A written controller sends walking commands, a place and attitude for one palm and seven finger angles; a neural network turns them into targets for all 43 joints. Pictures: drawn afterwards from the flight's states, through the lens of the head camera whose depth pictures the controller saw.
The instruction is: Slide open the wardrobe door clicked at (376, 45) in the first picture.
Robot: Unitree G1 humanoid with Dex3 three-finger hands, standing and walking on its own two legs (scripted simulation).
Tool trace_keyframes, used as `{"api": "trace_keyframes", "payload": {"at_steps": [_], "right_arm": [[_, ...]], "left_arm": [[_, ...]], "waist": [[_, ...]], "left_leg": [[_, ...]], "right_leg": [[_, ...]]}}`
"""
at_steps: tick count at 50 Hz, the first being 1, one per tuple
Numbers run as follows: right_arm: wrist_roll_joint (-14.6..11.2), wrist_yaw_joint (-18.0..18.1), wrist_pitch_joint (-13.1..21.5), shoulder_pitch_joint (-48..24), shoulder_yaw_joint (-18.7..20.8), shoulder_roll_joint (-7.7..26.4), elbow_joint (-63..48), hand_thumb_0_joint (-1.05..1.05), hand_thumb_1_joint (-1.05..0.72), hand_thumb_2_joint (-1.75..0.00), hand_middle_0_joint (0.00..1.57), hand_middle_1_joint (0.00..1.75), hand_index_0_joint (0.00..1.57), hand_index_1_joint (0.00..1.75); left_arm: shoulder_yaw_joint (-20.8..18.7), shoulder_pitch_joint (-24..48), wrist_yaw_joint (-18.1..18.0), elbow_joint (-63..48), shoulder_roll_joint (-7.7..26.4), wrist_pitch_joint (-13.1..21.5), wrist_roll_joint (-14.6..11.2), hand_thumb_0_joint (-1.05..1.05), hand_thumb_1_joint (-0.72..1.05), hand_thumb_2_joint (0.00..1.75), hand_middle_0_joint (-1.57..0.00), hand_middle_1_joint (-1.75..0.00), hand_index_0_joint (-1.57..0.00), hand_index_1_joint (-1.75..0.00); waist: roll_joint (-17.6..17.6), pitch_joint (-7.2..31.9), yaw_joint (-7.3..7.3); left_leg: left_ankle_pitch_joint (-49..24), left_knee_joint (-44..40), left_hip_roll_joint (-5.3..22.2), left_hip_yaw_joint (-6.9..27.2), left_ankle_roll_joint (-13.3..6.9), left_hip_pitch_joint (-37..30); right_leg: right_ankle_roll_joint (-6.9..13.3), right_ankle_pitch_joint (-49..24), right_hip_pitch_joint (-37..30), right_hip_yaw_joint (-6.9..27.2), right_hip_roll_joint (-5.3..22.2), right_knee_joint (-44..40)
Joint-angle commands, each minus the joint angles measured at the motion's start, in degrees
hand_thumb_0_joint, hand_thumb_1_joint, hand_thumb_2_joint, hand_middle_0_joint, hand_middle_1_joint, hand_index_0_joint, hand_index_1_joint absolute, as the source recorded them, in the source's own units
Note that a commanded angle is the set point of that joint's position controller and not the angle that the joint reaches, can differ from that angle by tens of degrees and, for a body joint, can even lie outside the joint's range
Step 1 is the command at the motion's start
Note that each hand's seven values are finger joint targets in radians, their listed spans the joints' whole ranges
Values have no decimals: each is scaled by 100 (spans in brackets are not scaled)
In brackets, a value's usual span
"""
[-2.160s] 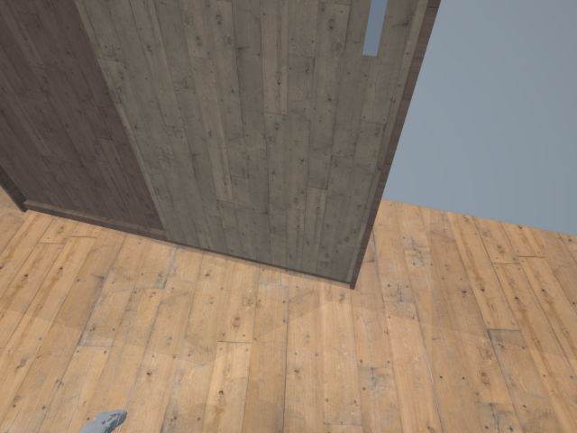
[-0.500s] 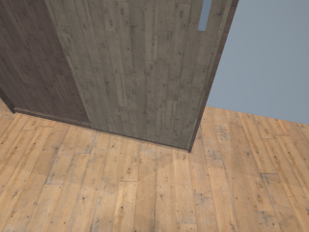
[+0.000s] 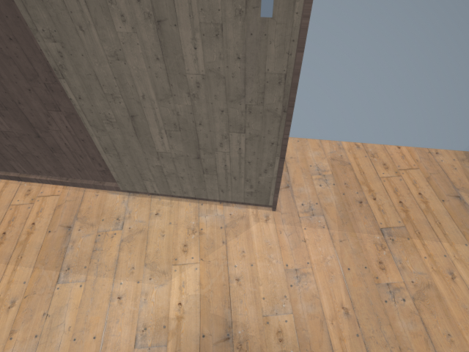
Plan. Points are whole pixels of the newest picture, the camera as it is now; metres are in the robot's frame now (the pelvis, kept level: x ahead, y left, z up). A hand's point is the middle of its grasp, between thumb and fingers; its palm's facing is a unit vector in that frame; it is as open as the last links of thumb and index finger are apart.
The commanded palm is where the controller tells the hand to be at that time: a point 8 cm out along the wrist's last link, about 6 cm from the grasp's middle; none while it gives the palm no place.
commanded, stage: take the last steps up to it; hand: right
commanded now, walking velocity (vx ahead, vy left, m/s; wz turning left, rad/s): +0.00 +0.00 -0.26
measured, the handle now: out of the picture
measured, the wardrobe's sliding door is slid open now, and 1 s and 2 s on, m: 0.00 0.00 0.00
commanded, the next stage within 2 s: come to a stop and stand still in 0.96 s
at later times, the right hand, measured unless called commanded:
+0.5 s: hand out of the picture +0.07 -0.19 -0.17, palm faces +0.05 +0.99 -0.13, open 7.4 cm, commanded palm none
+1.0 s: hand (288, 281) +0.30 -0.10 -0.18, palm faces +0.05 +0.98 -0.18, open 7.3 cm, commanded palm none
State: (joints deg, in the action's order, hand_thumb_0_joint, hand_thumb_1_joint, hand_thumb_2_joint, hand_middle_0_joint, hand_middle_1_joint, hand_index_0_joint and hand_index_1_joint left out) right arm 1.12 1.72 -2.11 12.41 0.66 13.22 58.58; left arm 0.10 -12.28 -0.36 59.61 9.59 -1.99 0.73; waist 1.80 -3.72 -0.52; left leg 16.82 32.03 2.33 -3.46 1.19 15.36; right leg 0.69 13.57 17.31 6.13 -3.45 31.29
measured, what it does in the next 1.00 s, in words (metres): walks ahead: left foot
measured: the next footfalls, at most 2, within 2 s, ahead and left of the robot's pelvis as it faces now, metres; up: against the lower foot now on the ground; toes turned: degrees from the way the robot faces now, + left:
left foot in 0.72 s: +0.30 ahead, +0.18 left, +0.00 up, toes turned +7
right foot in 1.08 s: +0.42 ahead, -0.02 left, +0.00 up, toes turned -11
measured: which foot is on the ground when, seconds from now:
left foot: down 0.00-0.30, up 0.32-0.70, down 0.72-1.00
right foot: down 0.00-0.72, up 0.74-1.00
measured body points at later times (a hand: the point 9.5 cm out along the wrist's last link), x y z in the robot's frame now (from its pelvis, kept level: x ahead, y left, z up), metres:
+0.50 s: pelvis +0.08 -0.01 +0.01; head +0.09 -0.03 +0.46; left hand +0.03 +0.22 -0.13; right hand +0.07 -0.24 -0.16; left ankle +0.11 +0.14 -0.66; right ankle +0.00 -0.12 -0.73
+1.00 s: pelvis +0.28 +0.08 +0.00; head +0.30 +0.07 +0.45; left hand +0.35 +0.32 -0.14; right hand +0.29 -0.15 -0.16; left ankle +0.26 +0.18 -0.73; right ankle +0.32 -0.02 -0.70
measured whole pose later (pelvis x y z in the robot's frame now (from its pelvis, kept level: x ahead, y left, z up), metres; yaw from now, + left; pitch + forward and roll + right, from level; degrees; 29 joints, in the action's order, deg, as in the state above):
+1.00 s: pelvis +0.28 +0.08 +0.00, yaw -2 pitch +0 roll +3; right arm 2.0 1.1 2.9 15.4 2.2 9.4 61.8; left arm -3.2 -10.9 -0.7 57.8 10.0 1.2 1.6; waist -0.8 -1.4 0.8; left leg 16.2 26.3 -1.3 -9.5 -2.5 10.3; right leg -0.7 19.9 27.9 -6.1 6.6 50.8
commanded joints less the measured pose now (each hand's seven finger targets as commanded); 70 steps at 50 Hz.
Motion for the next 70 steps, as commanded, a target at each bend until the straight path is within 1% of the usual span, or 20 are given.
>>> {"api": "trace_keyframes", "payload": {"at_steps": [1, 5, 12, 13, 14, 15, 21, 30, 32, 34, 35, 36, 37, 43, 50, 53, 55, 59, 64, 70], "right_arm": [[-15, 46, 139, 580, 208, 557, -284, 0, -90, -90, 20, 30, 20, 30], [31, 22, 212, 577, 282, 901, -293, 0, -90, -90, 20, 30, 20, 30], [32, -105, 281, 694, 247, 584, -3, 0, -90, -90, 20, 30, 20, 30], [9, -128, 259, 681, 211, 422, -27, 0, -90, -90, 20, 30, 20, 30], [-7, -168, 261, 745, 159, 83, -123, 0, -90, -90, 20, 30, 20, 30], [62, -189, 268, 297, 161, 97, -387, 0, -90, -90, 20, 30, 20, 30], [97, -365, 236, 454, 297, 43, -193, 0, -90, -90, 20, 30, 20, 30], [18, -449, 224, -590, 305, -137, -498, 0, -90, -90, 20, 30, 20, 30], [6, -441, 269, -419, 347, -29, -445, 0, -90, -90, 20, 30, 20, 30], [27, -401, 378, 749, 444, 200, -46, 0, -90, -90, 20, 30, 20, 30], [56, -342, 470, 1670, 547, 593, 248, 0, -90, -90, 20, 30, 20, 30], [58, -240, 524, 2248, 715, 1284, 410, 0, -90, -90, 20, 30, 20, 30], [-58, -172, 504, 2222, 690, 1341, 392, 0, -90, -90, 20, 30, 20, 30], [67, -55, 560, 396, 316, 217, 6, 0, -90, -90, 20, 30, 20, 30], [39, -66, 565, 681, 277, 287, 155, 0, -90, -90, 20, 30, 20, 30], [-39, -70, 521, 737, 254, 171, 211, 0, -90, -90, 20, 30, 20, 30], [-122, -63, 455, 1008, 151, -222, 64, 0, -90, -90, 20, 30, 20, 30], [-28, 49, 217, 941, 139, -150, 247, 0, -90, -90, 20, 30, 20, 30], [2, 53, 0, 812, 293, -20, -16, 0, -90, -90, 20, 30, 20, 30], [-10, 19, -35, 634, 398, -83, -328, 0, -90, -90, 20, 30, 20, 30]], "left_arm": [[-338, 153, -70, -477, 1145, 140, -22, 0, 90, 90, -20, -30, -20, -30], [-330, -79, -35, -454, 715, 51, 62, 0, 90, 90, -20, -30, -20, -30], [-280, -832, 33, -47, 339, 302, 54, 0, 90, 90, -20, -30, -20, -30], [-304, -1182, -9, 62, 510, 354, 59, 0, 90, 90, -20, -30, -20, -30], [-418, -1590, -55, 127, 973, 410, 113, 0, 90, 90, -20, -30, -20, -30], [-508, -1922, -130, 161, 1379, 419, 151, 0, 90, 90, -20, -30, -20, -30], [-344, -1252, -225, 35, 858, 621, 76, 0, 90, 90, -20, -30, -20, -30], [-441, -1615, -218, 337, 825, 599, 148, 0, 90, 90, -20, -30, -20, -30], [-492, -1531, -200, 363, 936, 577, 156, 0, 90, 90, -20, -30, -20, -30], [-507, -1348, -179, 364, 999, 554, 105, 0, 90, 90, -20, -30, -20, -30], [-493, -1396, -118, 349, 861, 550, 47, 0, 90, 90, -20, -30, -20, -30], [-370, -1659, -81, 198, 322, 573, -28, 0, 90, 90, -20, -30, -20, -30], [-345, -1256, -91, -34, 397, 522, -59, 0, 90, 90, -20, -30, -20, -30], [-373, -912, -20, 17, 61, 325, 101, 0, 90, 90, -20, -30, -20, -30], [-285, -380, 48, -245, 45, 404, 63, 0, 90, 90, -20, -30, -20, -30], [-317, -972, 0, 2, 319, 508, 81, 0, 90, 90, -20, -30, -20, -30], [-413, -1386, -130, 50, 1084, 494, 87, 0, 90, 90, -20, -30, -20, -30], [-189, -52, -292, -178, 602, 404, 7, 0, 90, 90, -20, -30, -20, -30], [-499, -28, -286, -308, 974, 185, 21, 0, 90, 90, -20, -30, -20, -30], [-615, 570, -186, -567, 1016, 65, 101, 0, 90, 90, -20, -30, -20, -30]], "waist": [[-803, 584, -165], [1321, 254, -147], [248, -140, 268], [-334, -210, 383], [-1609, -234, 504], [-1626, -619, 655], [-730, -462, 158], [-1093, -596, 388], [-1020, -392, 271], [-657, 296, -299], [15, 970, -678], [1860, 1710, -750], [1466, 1656, -738], [205, 127, 217], [430, 187, 150], [-215, 393, 450], [-2082, 771, 413], [-1172, -58, -25], [-768, 662, 106], [-1346, 704, -16]], "left_leg": [[-152, -415, 229, 420, -40, -954], [2587, -2480, 1793, 2185, -900, -201], [1725, -1346, 795, 516, -679, 832], [1585, -622, 520, 323, -536, 1185], [1332, 803, 8, -195, -243, 1940], [1511, 1856, -146, -149, -183, 2595], [-130, 3080, 359, 414, -38, 2426], [-514, 824, 285, -233, -49, 1642], [-417, 440, 110, -363, -165, 946], [-679, -218, -190, -567, -305, -645], [-569, -384, 247, 2, -501, -2072], [-649, -971, 1907, 2454, -1050, -3259], [-781, -1492, 2188, 3026, -1235, -2830], [-1166, -1797, 1361, 774, -1026, 175], [-1914, -1497, 1127, 482, -1084, -305], [-1917, -272, 701, 172, -731, 8], [1588, 1895, -189, -297, -53, 1147], [1349, 1656, 328, 346, 90, 441], [983, 2008, 74, 112, 117, 763], [710, 1742, 44, 129, 42, 476]], "right_leg": [[468, -397, 625, 1234, 965, -898], [-35, 1250, 876, -355, 305, 1471], [-25, 581, -955, -1250, 447, -205], [35, 977, -1278, -690, 737, -744], [446, 1952, -1588, 1153, 1931, -1752], [892, 2016, -1504, 2298, 2806, -2423], [793, -253, -1170, 345, 2178, -2149], [602, -1271, -1174, -700, 2082, -1897], [551, -1672, -1118, -712, 2139, -1579], [282, -2575, -1004, -1164, 1816, -86], [75, -1885, -236, -1407, 1491, 1372], [-146, 1710, 1262, -1545, 595, 3363], [37, 2096, 1552, -774, 658, 4239], [-58, 837, 974, -851, 1206, 3529], [-119, 329, 343, -1300, 897, 959], [-56, -671, -1135, -1276, 798, -298], [1012, -3860, -2027, 1100, 2923, -1138], [962, -4646, -614, -107, 2315, -1226], [1015, -5198, -1471, -510, 2357, -840], [826, -3538, -796, -800, 2175, -732]]}}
